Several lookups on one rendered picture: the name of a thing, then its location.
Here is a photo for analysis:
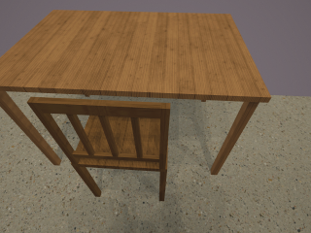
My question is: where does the chair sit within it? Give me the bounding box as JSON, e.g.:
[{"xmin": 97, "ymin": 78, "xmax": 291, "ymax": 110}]
[{"xmin": 26, "ymin": 96, "xmax": 171, "ymax": 202}]

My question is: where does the table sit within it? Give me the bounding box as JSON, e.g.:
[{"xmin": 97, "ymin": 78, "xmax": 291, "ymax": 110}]
[{"xmin": 0, "ymin": 10, "xmax": 272, "ymax": 176}]

